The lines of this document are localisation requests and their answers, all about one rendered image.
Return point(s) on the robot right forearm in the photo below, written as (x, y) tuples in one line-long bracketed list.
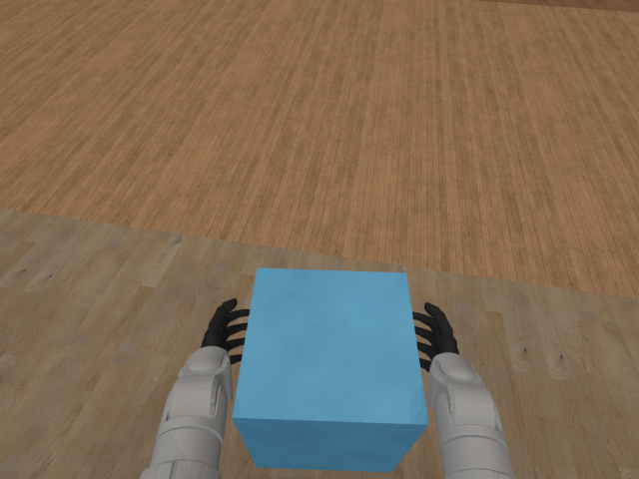
[(470, 434)]

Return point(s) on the robot left hand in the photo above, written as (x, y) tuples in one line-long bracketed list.
[(219, 331)]

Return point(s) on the robot right hand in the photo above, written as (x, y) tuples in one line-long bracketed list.
[(441, 336)]

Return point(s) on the carton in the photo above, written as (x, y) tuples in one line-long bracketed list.
[(330, 376)]

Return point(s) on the robot left forearm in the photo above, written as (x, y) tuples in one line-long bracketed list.
[(192, 428)]

